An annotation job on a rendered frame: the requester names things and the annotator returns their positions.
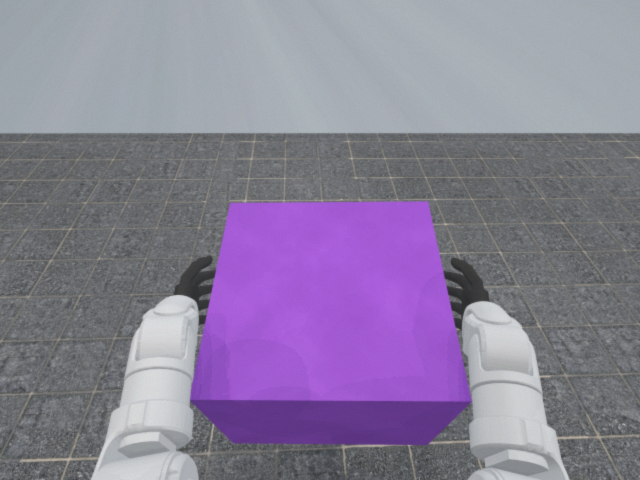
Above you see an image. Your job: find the robot left hand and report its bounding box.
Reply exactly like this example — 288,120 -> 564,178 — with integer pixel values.
173,256 -> 216,325

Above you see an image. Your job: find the robot left forearm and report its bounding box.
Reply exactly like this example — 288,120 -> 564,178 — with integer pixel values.
91,295 -> 199,480

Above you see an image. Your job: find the carton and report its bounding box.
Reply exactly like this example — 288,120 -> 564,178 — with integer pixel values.
190,201 -> 472,445

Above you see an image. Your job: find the robot left upper arm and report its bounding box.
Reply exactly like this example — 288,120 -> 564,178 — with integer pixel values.
93,451 -> 199,480

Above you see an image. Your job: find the robot right hand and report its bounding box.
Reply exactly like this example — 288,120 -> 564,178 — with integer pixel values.
443,258 -> 490,330

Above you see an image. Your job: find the robot right forearm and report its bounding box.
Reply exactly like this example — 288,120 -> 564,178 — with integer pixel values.
462,301 -> 569,480

